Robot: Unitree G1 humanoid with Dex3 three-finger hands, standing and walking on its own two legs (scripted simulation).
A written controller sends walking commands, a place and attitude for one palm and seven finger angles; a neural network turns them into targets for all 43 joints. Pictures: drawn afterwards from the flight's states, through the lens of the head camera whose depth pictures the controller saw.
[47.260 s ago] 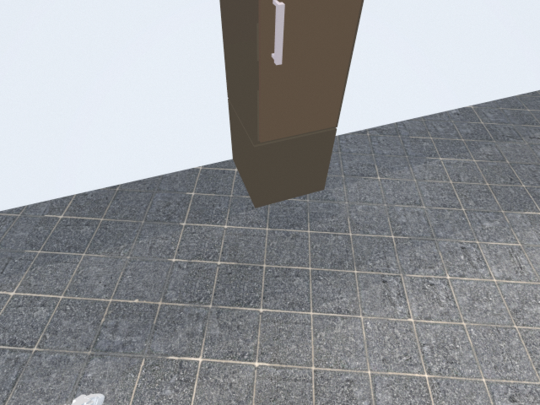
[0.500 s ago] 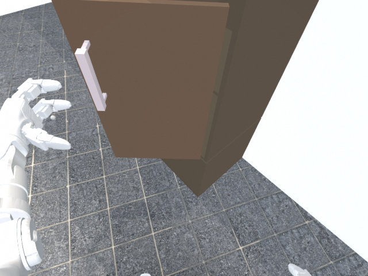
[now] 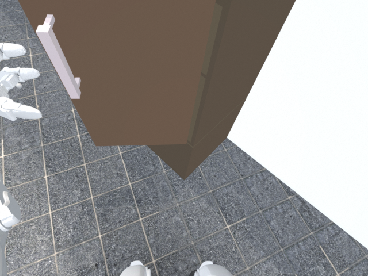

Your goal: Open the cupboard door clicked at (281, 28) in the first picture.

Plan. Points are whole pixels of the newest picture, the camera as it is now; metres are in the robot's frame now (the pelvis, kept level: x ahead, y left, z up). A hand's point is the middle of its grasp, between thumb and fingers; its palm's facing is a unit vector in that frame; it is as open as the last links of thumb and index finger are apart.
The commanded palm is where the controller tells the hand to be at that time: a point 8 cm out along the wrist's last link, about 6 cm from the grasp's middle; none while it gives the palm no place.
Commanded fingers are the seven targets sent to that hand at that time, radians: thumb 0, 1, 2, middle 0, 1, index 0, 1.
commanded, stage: move the hooked fingers beside the handle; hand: left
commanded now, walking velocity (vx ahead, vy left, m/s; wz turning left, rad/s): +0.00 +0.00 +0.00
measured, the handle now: (64, 61) +0.54 +0.23 +0.11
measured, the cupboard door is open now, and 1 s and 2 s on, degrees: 47 47 47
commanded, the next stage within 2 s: slide the fingers in behind the handle in 1.10 s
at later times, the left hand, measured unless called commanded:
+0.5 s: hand (20, 76) +0.49 +0.30 +0.11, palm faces +0.05 -1.00 +0.02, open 13.9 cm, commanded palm +0.46 +0.35 +0.11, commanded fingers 0.00 -0.50 0.30 -0.30 -1.20 -0.30 -1.20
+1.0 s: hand (19, 82) +0.47 +0.30 +0.12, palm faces +0.04 -1.00 +0.02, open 13.9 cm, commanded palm +0.46 +0.35 +0.11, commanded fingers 0.00 -0.50 0.30 -0.30 -1.20 -0.30 -1.20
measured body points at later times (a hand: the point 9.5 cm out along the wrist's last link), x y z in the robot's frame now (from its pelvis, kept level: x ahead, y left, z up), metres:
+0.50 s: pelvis +0.02 +0.01 +0.00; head +0.13 +0.03 +0.43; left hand +0.48 +0.36 +0.11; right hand +0.00 -0.26 -0.10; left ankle +0.01 +0.11 -0.70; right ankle -0.01 -0.12 -0.70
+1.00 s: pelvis +0.00 +0.00 -0.01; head +0.11 +0.03 +0.43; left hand +0.47 +0.35 +0.12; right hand +0.04 -0.28 -0.11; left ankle +0.01 +0.11 -0.70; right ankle -0.01 -0.12 -0.70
